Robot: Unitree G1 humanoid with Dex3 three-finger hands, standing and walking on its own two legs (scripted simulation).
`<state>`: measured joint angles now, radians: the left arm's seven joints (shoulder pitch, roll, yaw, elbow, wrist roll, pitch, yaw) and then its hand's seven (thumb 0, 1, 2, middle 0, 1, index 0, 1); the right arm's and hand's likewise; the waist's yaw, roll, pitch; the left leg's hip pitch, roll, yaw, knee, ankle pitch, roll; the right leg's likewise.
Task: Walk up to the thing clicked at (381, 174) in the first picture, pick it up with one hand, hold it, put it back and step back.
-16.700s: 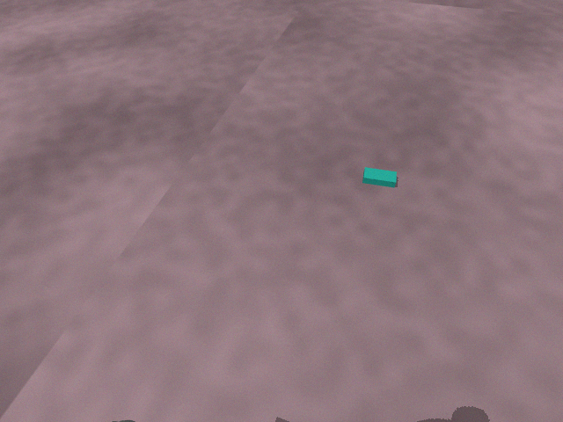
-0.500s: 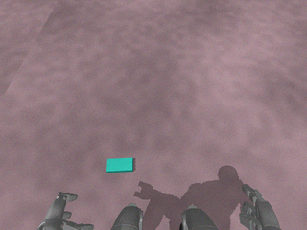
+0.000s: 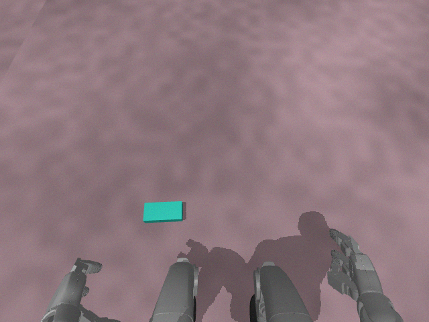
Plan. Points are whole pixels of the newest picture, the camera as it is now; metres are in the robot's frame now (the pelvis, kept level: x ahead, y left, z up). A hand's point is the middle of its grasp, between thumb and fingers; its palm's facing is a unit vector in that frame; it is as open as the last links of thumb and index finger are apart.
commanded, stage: rise first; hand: left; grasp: from above
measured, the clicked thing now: (163, 212) +0.46 +0.25 -0.63
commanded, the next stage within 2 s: none
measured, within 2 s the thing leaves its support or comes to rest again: neither
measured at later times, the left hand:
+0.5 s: hand (124, 247) +0.27 +0.29 -0.34, palm faces -0.46 -0.31 -0.83, open 14.1 cm
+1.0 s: hand (135, 227) +0.35 +0.30 -0.44, palm faces -0.45 -0.02 -0.89, open 14.2 cm
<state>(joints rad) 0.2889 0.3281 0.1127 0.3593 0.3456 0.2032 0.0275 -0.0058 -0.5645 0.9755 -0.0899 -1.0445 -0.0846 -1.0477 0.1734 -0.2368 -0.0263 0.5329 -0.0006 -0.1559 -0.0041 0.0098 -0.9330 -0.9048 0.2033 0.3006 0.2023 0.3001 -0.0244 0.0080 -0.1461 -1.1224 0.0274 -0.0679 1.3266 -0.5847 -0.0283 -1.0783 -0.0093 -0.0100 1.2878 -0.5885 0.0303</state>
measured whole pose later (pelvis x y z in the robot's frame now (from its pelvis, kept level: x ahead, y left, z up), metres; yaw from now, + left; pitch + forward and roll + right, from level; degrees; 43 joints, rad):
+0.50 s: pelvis -0.07 -0.01 -0.20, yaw -2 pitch +34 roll -3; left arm -0.41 0.54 0.13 0.86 0.86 -0.15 0.15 -0.01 -0.55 1.02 -0.11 -1.03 -0.10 -1.04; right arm 0.07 -0.29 -0.05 0.70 -0.02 -0.14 0.05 0.01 -0.92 -0.90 0.20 0.30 0.20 0.30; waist -0.03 0.01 -0.14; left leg -1.94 0.01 -0.10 2.02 -0.67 -0.05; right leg -1.91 0.02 0.00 2.00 -0.68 0.03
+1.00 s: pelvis -0.08 +0.01 -0.29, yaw -5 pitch +33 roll -7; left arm -0.75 0.70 0.10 1.24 1.23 -0.27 0.33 0.00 -0.55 1.06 -0.09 -0.96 -0.07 -0.98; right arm 0.14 -0.27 -0.01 0.76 -0.10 -0.03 0.10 0.00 -0.89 -0.90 0.20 0.30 0.20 0.30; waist -0.14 -0.02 -0.10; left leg -2.22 -0.01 -0.14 2.30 -0.66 -0.03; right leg -2.14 0.03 -0.01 2.23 -0.67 0.05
